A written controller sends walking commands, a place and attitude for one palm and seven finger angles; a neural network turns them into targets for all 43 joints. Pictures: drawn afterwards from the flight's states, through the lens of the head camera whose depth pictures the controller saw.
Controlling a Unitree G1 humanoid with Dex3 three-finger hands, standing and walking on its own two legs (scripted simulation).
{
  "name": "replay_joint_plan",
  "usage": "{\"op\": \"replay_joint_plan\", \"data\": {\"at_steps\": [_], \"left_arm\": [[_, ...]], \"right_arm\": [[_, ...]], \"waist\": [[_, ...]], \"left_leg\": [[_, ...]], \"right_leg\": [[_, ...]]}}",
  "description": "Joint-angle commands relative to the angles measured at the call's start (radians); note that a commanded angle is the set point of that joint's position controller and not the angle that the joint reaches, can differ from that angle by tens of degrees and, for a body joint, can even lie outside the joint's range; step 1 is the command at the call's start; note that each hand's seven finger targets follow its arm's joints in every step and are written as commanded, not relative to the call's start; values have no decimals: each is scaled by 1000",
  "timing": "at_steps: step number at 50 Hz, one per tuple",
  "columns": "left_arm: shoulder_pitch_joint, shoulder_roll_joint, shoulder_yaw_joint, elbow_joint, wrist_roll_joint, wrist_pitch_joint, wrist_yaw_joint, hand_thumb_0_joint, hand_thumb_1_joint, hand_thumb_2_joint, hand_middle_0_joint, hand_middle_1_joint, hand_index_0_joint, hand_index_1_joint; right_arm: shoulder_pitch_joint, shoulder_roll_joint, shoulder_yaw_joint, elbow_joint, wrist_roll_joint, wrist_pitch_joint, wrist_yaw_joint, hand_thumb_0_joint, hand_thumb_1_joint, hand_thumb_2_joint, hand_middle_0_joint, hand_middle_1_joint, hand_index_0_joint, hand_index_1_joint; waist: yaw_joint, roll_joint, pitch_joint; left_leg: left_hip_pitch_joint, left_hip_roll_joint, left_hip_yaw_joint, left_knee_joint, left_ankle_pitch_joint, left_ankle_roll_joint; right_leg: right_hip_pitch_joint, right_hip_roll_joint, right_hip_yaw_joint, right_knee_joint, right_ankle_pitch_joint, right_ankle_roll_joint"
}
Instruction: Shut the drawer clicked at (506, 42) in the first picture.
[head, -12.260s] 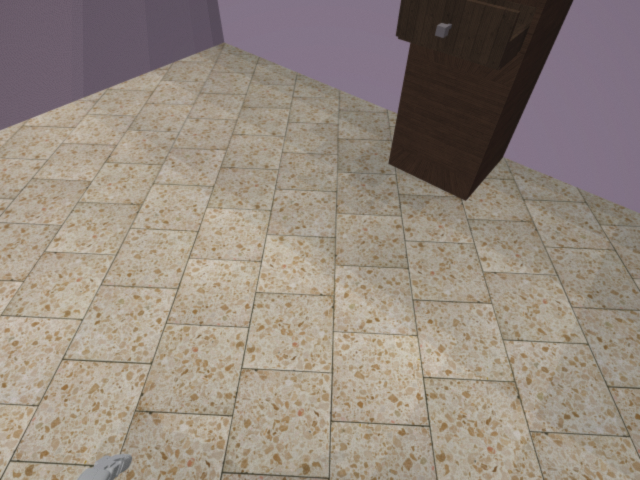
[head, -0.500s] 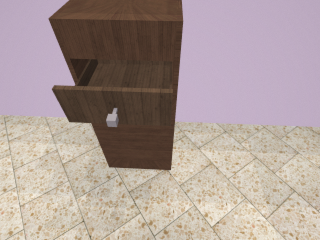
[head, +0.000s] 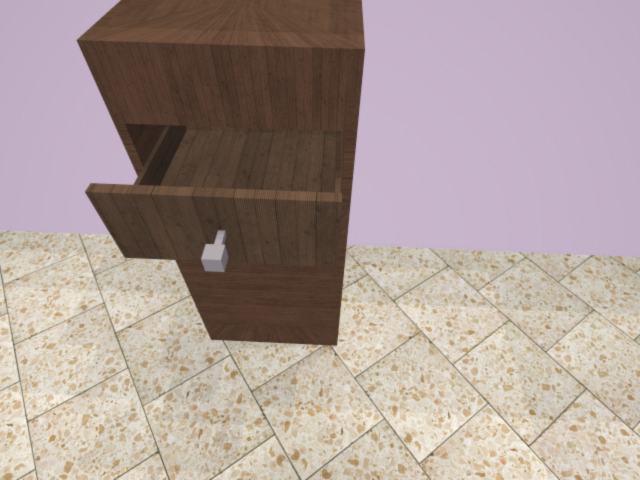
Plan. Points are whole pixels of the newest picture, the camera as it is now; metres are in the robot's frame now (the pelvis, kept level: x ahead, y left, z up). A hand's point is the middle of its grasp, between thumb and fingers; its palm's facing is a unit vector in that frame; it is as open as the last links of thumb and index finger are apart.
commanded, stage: raise the hand and make a fist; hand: left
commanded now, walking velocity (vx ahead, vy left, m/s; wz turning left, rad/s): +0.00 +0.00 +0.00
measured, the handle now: (217, 249) +0.44 +0.19 -0.01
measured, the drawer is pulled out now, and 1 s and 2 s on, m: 0.18 0.18 0.18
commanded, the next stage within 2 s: bring the fist close to the handle in 1.98 s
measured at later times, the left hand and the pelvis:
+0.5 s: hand (222, 448) +0.17 +0.13 -0.04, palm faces -0.01 -1.00 +0.04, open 5.9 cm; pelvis +0.01 -0.02 -0.06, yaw +2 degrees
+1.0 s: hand (181, 382) +0.22 +0.18 +0.03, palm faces +0.12 -0.99 -0.06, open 3.6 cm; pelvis +0.01 -0.02 -0.05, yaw +2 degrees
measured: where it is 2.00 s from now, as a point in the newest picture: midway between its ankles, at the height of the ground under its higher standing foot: outside the picture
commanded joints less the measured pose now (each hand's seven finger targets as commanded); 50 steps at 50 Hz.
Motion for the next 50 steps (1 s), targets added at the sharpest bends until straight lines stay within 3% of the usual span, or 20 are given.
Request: {"op": "replay_joint_plan", "data": {"at_steps": [1, 3, 4, 5, 6, 7, 8, 11, 15, 17, 19, 22, 26, 30, 32, 34, 39, 41, 46, 50], "left_arm": [[90, 81, 12, -13, 1, -12, 8, 0, 900, 900, -200, -300, -200, -300], [82, 85, 12, -13, 2, -10, 9, 0, 900, 900, -200, -300, -200, -300], [126, 147, 10, 19, 15, -25, 44, 0, 900, 900, -200, -300, -200, -300], [-618, 316, 64, -1563, -206, -237, 32, 0, 900, 900, -220, -322, -220, -322], [-236, 242, 68, -1306, -125, -169, 86, 0, 900, 900, -240, -343, -240, -343], [-183, 163, 19, -1202, -140, -109, 136, 0, 900, 900, -260, -365, -260, -365], [109, -56, -106, -971, -135, -3, 132, 0, 900, 900, -280, -387, -280, -387], [-3, -20, -129, -1254, -161, -111, 80, 0, 900, 900, -340, -452, -340, -452], [372, -21, -10, -997, -193, -302, -90, 0, 900, 900, -420, -538, -420, -538], [513, 73, 126, -971, -222, -424, -217, 0, 900, 900, -460, -582, -460, -582], [476, 157, 208, -1026, -220, -516, -308, 0, 900, 900, -500, -625, -500, -625], [391, 209, 232, -1239, -202, -493, -295, 0, 900, 900, -560, -690, -560, -690], [177, 184, 218, -1530, -248, -556, -235, 0, 900, 900, -640, -777, -640, -777], [-17, 126, 64, -1618, -278, -663, -300, 0, 900, 900, -720, -863, -720, -863], [-95, 108, -7, -1562, -291, -647, -368, 0, 900, 900, -760, -907, -760, -907], [-79, 166, 25, -1448, -280, -564, -414, 0, 900, 900, -800, -950, -800, -950], [83, 320, 258, -1332, -287, -227, -391, 0, 900, 900, -900, -1058, -900, -1058], [119, 270, 298, -1422, -325, -170, -309, 0, 900, 900, -940, -1102, -940, -1102], [144, 230, 310, -1531, -326, -273, -161, 0, 900, 900, -1040, -1210, -1040, -1210], [129, 176, 138, -1485, -262, -360, -222, 0, 900, 900, -1120, -1297, -1120, -1297]], "right_arm": [[70, -83, -10, -12, 3, -9, -6, 0, -900, -900, 200, 300, 200, 300], [71, -84, -10, -11, 3, -8, -6, 0, -900, -900, 200, 300, 200, 300], [-24, -127, -12, -95, 14, -25, 4, 0, -900, -900, 200, 300, 200, 300], [21, -313, -29, -466, 43, -164, -39, 0, -900, -900, 200, 300, 200, 300], [-91, -210, 8, -409, 47, -260, -72, 0, -900, -900, 200, 300, 200, 300], [-73, -216, -17, -351, 50, -299, -73, 0, -900, -900, 200, 300, 200, 300], [-45, -167, -13, -345, 63, -298, -55, 0, -900, -900, 200, 300, 200, 300], [-69, -236, -27, -488, 52, -359, -57, 0, -900, -900, 200, 300, 200, 300], [-95, -232, -72, -606, 22, -348, -3, 0, -900, -900, 200, 300, 200, 300], [-126, -241, -99, -663, 17, -308, 40, 0, -900, -900, 200, 300, 200, 300], [-185, -247, -110, -739, 6, -268, 61, 0, -900, -900, 200, 300, 200, 300], [-197, -222, -101, -810, 9, -206, 57, 0, -900, -900, 200, 300, 200, 300], [-114, -187, -89, -834, 15, -198, 36, 0, -900, -900, 200, 300, 200, 300], [-80, -217, -63, -779, 21, -242, 10, 0, -900, -900, 200, 300, 200, 300], [-86, -237, -46, -764, 31, -267, -4, 0, -900, -900, 200, 300, 200, 300], [-69, -250, -51, -752, 45, -276, -21, 0, -900, -900, 200, 300, 200, 300], [-129, -237, -42, -821, 69, -208, -41, 0, -900, -900, 200, 300, 200, 300], [-156, -195, -33, -845, 69, -190, -40, 0, -900, -900, 200, 300, 200, 300], [-112, -176, -36, -805, 57, -205, -29, 0, -900, -900, 200, 300, 200, 300], [-68, -215, -39, -783, 49, -245, -12, 0, -900, -900, 200, 300, 200, 300]], "waist": [[3, -6, 17], [3, -4, 27], [38, -94, 9], [-109, 124, -504], [-8, 223, -435], [-35, 207, -321], [-31, 109, -145], [-65, -20, -1], [36, -365, -16], [92, -276, -75], [94, -146, -136], [121, 92, -231], [39, 172, -377], [-85, 93, -338], [-129, 50, -297], [-123, -22, -289], [38, -54, -411], [73, -29, -440], [53, -37, -317], [-24, 5, -228]], "left_leg": [[-3, 129, -121, -96, 117, -7], [-4, 132, -119, -99, 120, -8], [-68, 152, -84, 102, 192, -34], [199, 40, -79, -11, 191, -24], [175, 66, -55, -36, 249, -24], [82, 69, -61, -39, 144, -49], [-38, 73, -92, -54, 21, -40], [-164, 47, -127, 40, -97, -27], [-363, 21, -92, 230, -32, -43], [-404, 1, -58, 295, 37, -70], [-456, -17, -32, 378, 79, -69], [-470, -23, -10, 423, 109, -52], [-418, 9, -48, 507, 132, -31], [-448, 29, -96, 599, 9, -11], [-482, 37, -114, 624, -45, -1], [-526, 38, -115, 605, -114, -2], [-525, 9, -79, 488, -59, -9], [-474, 9, -74, 446, 10, -20], [-436, 31, -75, 372, 57, -31], [-404, 35, -75, 375, 2, -18]], "right_leg": [[13, -86, 79, -69, 115, -31], [14, -86, 77, -73, 114, -30], [43, -124, 76, -46, 366, -22], [119, -22, -4, 39, 210, -24], [75, 12, -38, 84, 40, -50], [10, 13, -66, 88, -37, -40], [-63, 5, -88, 75, -62, -33], [-158, 5, -95, 66, -123, -25], [-282, 20, -110, 188, -174, -27], [-227, 17, -89, 275, -30, -45], [-214, 5, -73, 376, 114, -52], [-222, 4, -39, 455, 168, -63], [-317, 21, -14, 472, 152, -45], [-477, 31, 8, 456, -5, -30], [-506, 33, 16, 440, -75, -28], [-473, 26, 33, 388, -171, -21], [-201, -27, 79, 308, -177, -4], [-125, -29, 46, 320, -52, -4], [-169, 3, -34, 334, 71, -8], [-283, 12, -39, 309, -33, -8]]}}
